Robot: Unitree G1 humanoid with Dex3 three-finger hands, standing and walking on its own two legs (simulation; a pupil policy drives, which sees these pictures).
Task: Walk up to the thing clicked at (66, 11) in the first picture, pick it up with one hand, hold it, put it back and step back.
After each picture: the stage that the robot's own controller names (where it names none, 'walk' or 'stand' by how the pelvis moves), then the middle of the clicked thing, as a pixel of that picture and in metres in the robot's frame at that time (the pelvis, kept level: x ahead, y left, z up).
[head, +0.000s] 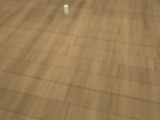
stand; (66, 9) +2.28 +0.36 -0.72
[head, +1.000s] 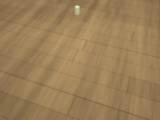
walk; (77, 10) +2.13 +0.28 -0.70
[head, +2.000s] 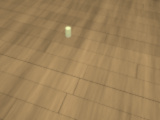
walk; (68, 31) +1.51 +0.30 -0.69
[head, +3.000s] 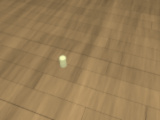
walk; (63, 61) +1.06 +0.28 -0.71
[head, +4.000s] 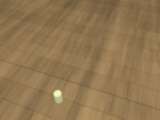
walk; (58, 96) +0.69 +0.27 -0.70
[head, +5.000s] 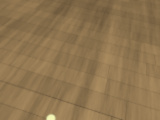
walk; out of the picture +0.49 +0.21 -0.71
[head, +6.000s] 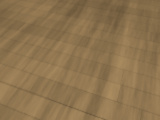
stand; out of the picture +0.41 +0.22 -0.72
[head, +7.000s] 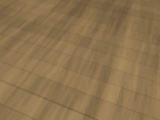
stand; out of the picture +0.39 +0.21 -0.71
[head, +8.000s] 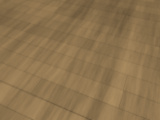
stand; out of the picture +0.37 +0.22 -0.72
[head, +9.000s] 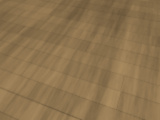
stand; out of the picture +0.35 +0.24 -0.73
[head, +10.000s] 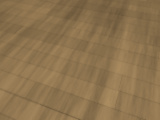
stand; out of the picture +0.35 +0.24 -0.73
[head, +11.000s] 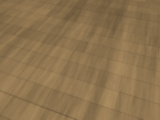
stand; out of the picture +0.34 +0.24 -0.73
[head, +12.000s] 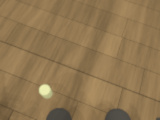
go down; (46, 91) +0.39 +0.23 -0.51
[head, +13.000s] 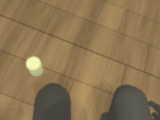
go down; (35, 67) +0.44 +0.25 -0.32
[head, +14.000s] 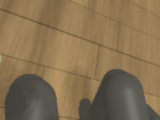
close in; out of the picture +0.42 +0.28 -0.24
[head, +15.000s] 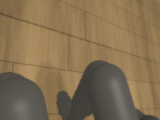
close; out of the picture +0.42 +0.30 -0.22
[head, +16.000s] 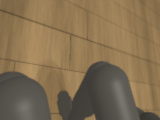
lift; out of the picture +0.40 +0.29 -0.23
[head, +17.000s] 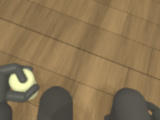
lift; (25, 85) +0.31 +0.23 -0.08
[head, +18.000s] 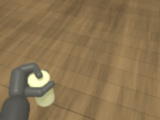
hold; (42, 89) +0.33 +0.17 +0.04
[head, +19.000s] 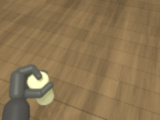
hold; (41, 89) +0.34 +0.18 +0.00
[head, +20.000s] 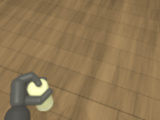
crouch; (41, 95) +0.32 +0.17 -0.06
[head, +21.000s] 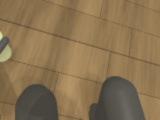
lower; out of the picture +0.46 +0.26 -0.11
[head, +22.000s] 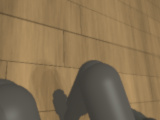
lower; out of the picture +0.42 +0.29 -0.23
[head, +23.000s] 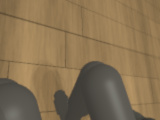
lower; out of the picture +0.42 +0.29 -0.23
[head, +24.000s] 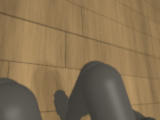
lower; out of the picture +0.42 +0.29 -0.23
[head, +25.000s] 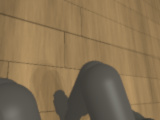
lower; out of the picture +0.42 +0.29 -0.23
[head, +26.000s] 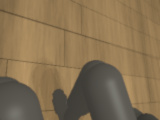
open; out of the picture +0.41 +0.28 -0.23
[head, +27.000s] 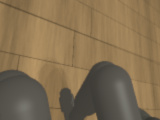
stand; out of the picture +0.41 +0.28 -0.23
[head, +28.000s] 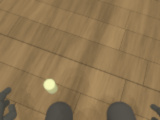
walk; (50, 86) +0.42 +0.21 -0.48
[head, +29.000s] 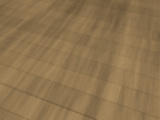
stand; out of the picture +0.36 +0.19 -0.66
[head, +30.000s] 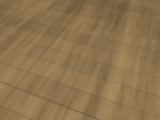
stand; out of the picture +0.36 +0.20 -0.67
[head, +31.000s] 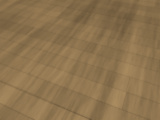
stand; out of the picture +0.39 +0.18 -0.72
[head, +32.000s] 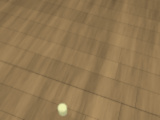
walk; (62, 109) +0.43 +0.14 -0.71
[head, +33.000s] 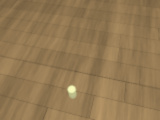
walk; (72, 92) +0.60 +0.16 -0.70
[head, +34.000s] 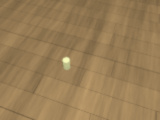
walk; (66, 63) +0.91 +0.19 -0.69
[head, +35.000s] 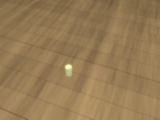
stand; (68, 70) +0.96 +0.19 -0.71
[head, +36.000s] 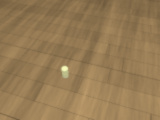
stand; (65, 72) +0.97 +0.22 -0.72
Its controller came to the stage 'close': yes
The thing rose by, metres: 0.70
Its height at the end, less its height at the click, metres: +0.00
